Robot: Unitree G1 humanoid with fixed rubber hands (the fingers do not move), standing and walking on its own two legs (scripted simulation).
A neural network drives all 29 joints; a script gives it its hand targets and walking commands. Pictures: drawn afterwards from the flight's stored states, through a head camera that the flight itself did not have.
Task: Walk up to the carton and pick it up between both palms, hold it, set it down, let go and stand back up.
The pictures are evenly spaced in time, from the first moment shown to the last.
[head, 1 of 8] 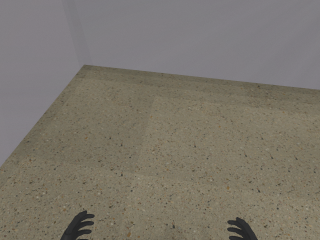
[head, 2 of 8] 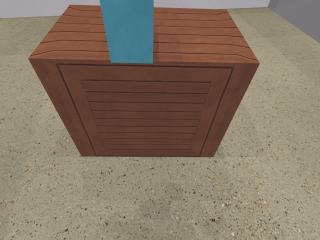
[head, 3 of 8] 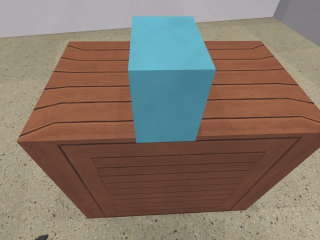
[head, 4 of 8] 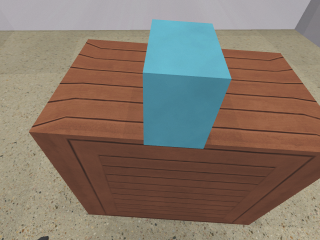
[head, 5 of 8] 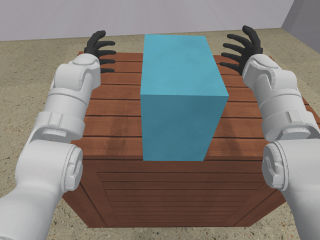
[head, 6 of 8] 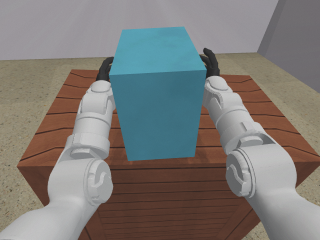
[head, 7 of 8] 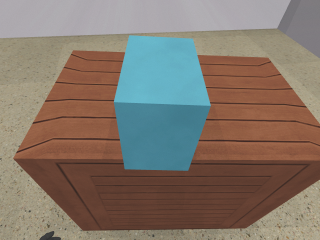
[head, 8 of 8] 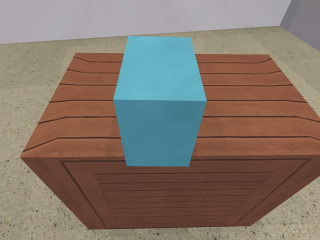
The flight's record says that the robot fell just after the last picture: no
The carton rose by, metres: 0.19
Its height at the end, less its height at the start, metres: +0.00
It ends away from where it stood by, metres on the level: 0.04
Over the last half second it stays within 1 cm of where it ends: yes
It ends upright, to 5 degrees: yes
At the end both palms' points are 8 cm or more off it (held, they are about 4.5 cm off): yes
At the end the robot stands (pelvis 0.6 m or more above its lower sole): yes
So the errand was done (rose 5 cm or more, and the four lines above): yes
